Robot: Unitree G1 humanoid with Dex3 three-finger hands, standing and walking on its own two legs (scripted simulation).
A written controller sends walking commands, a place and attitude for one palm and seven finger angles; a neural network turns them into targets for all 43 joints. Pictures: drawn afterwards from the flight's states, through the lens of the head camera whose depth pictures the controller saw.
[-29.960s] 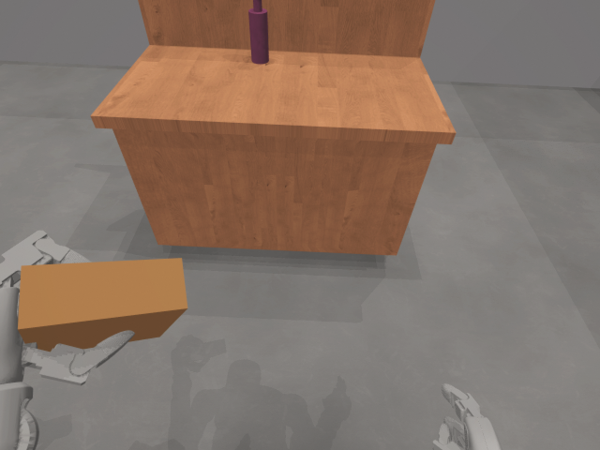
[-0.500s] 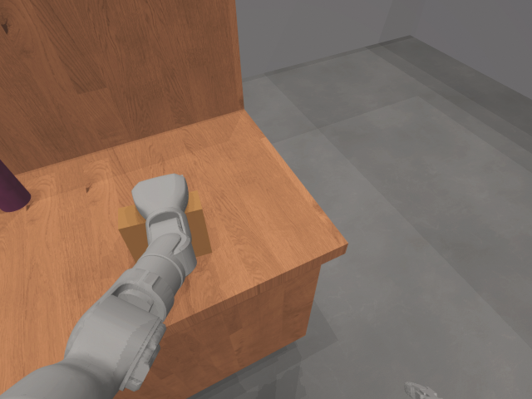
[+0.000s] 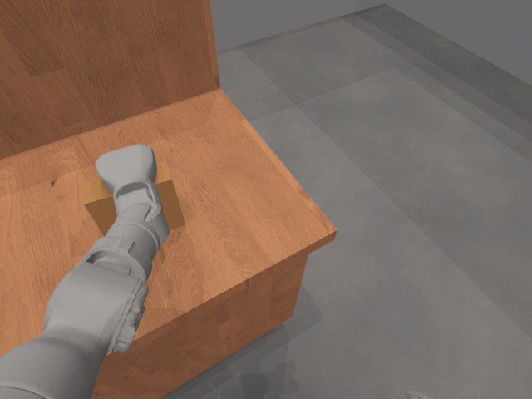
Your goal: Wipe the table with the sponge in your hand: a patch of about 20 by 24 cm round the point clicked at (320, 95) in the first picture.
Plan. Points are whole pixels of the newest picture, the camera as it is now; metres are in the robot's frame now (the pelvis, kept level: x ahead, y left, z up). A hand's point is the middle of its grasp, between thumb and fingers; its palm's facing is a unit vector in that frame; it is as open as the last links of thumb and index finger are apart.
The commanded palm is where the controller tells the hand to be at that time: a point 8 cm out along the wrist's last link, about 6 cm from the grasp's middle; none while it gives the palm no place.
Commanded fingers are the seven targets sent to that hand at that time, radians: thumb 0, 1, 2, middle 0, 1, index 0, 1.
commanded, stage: wipe forward along the third lane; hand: left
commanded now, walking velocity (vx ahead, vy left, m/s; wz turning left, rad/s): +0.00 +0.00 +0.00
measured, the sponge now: (141, 213) +0.44 +0.22 -0.02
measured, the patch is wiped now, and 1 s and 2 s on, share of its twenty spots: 0.95 1.00 1.00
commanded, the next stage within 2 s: wipe back along the third lane in 0.58 s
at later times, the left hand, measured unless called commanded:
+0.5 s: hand (126, 170) +0.50 +0.24 +0.03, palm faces -0.10 -0.02 -0.99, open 9.4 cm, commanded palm +0.49 +0.24 +0.07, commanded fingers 0.00 0.10 1.30 -1.20 -1.60 -1.20 -1.60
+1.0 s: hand (123, 171) +0.50 +0.25 +0.03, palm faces -0.06 -0.01 -1.00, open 9.4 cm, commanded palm +0.47 +0.22 +0.06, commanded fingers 0.00 0.10 1.30 -1.20 -1.60 -1.20 -1.60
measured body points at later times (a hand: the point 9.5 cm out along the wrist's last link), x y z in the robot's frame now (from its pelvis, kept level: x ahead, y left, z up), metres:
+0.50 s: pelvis +0.01 +0.02 -0.01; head +0.09 +0.03 +0.43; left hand +0.50 +0.24 +0.09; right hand +0.05 -0.25 -0.14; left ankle +0.01 +0.11 -0.72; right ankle +0.03 -0.10 -0.72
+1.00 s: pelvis +0.02 +0.03 -0.01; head +0.09 +0.04 +0.44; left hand +0.49 +0.24 +0.09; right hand +0.05 -0.23 -0.14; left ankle +0.01 +0.11 -0.72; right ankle +0.03 -0.10 -0.72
